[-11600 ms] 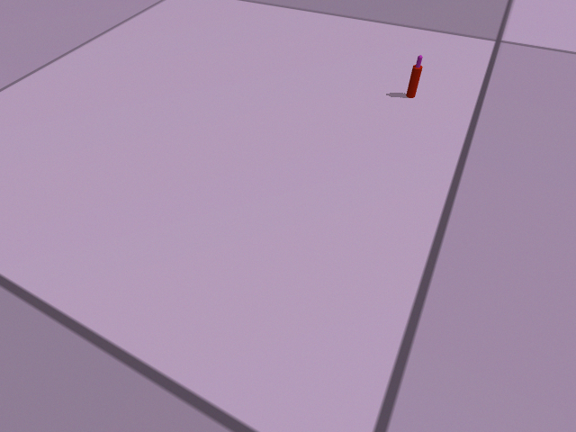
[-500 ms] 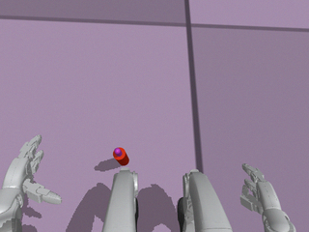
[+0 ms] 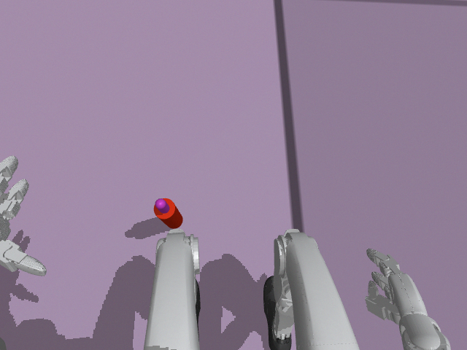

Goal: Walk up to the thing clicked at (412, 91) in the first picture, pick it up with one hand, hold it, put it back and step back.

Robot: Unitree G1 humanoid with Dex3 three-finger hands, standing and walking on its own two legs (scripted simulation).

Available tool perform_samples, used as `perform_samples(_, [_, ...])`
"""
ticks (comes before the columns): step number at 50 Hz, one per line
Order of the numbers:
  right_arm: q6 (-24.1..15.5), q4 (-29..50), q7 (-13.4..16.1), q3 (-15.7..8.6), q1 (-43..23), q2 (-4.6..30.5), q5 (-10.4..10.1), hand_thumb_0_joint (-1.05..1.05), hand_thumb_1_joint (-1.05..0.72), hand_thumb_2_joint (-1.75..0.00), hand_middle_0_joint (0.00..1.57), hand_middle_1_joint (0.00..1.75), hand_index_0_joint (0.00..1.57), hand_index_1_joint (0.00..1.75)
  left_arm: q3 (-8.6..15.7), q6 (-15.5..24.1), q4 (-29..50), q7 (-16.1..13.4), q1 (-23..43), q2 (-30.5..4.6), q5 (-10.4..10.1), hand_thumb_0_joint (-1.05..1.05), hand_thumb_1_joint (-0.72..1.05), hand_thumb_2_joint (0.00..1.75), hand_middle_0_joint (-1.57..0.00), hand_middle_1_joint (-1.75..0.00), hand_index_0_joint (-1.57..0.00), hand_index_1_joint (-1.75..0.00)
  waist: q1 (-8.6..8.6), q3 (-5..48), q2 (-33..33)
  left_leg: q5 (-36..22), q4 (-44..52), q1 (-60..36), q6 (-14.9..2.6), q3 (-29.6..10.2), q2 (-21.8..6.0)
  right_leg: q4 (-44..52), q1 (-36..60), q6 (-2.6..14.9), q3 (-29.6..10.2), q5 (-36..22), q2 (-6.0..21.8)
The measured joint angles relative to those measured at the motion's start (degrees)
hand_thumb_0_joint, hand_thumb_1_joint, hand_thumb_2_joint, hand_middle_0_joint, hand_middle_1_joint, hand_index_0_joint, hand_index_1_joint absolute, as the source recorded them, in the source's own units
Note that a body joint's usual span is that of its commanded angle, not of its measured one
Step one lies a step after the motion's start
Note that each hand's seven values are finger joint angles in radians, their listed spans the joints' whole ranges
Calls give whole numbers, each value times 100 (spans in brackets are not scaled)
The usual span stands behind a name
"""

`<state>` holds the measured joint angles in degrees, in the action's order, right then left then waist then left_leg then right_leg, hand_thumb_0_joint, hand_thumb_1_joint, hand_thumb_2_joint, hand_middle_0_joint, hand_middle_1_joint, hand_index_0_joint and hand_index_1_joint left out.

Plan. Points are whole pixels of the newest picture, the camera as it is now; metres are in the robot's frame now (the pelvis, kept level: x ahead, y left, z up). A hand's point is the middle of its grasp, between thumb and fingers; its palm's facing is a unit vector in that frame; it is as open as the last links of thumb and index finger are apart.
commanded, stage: go down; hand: left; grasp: from the side
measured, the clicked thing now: (168, 212) +0.38 +0.19 -0.37
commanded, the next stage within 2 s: approach in 1.06 s
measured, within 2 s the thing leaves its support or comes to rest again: neither
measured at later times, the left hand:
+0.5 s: hand (33, 215) +0.32 +0.35 -0.07, palm faces +0.02 -0.99 -0.13, open 17.4 cm
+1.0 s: hand (38, 209) +0.33 +0.36 -0.09, palm faces +0.00 -0.99 -0.13, open 17.5 cm
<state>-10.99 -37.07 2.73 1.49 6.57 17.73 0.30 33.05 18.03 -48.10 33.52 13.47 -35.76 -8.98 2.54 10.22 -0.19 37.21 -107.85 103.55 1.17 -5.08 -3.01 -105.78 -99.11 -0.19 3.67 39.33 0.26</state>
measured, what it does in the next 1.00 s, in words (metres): lowers itself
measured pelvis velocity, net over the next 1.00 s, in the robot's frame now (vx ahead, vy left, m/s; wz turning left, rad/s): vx -0.01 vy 0.00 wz -0.02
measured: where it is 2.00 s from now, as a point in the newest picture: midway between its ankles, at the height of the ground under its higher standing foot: (233, 328)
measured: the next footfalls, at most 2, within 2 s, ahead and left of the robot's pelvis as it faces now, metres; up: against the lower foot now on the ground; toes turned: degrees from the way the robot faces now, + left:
none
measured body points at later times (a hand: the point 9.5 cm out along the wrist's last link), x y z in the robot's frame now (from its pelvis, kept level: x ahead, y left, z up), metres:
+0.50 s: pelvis -0.01 +0.00 -0.04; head +0.18 +0.05 +0.37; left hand +0.31 +0.41 -0.06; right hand +0.18 -0.26 -0.15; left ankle +0.07 +0.13 -0.46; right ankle +0.07 -0.13 -0.46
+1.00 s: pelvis -0.01 +0.00 -0.06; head +0.18 +0.05 +0.34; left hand +0.33 +0.41 -0.08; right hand +0.16 -0.27 -0.17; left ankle +0.07 +0.13 -0.46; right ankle +0.07 -0.13 -0.46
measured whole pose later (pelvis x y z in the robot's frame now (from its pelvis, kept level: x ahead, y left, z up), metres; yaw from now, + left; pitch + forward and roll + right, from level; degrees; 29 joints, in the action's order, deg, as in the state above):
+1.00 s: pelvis -0.01 +0.00 -0.06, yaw -1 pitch +33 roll -6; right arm -10.8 -37.9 2.5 3.3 5.7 18.8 1.0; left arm 35.7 19.4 -49.8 39.6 20.8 -40.0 -10.7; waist 2.6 8.6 -0.5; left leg 37.9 -118.7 114.1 1.1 -6.2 -2.4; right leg -116.4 -109.1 -0.5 4.0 40.4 0.3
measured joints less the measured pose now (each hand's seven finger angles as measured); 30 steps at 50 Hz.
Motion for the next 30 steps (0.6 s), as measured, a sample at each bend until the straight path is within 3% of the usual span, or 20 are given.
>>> perform_samples(13, [-33,-111,21,65,-161,11,80,1,-89,-90,21,30,20,30,120,154,25,369,319,-165,-69,-1,-60,15,-6,-13,-6,-13,-84,-116,-65,42,-503,486,8,-76,31,-487,-447,-4,39,61,10])
perform_samples(30, [1,-82,13,129,-135,59,74,1,-89,-90,21,30,20,30,188,94,-110,486,496,-290,-144,-1,-60,15,-7,-14,-6,-14,-64,-125,-38,49,-800,774,-9,-88,39,-781,-729,-21,28,72,4])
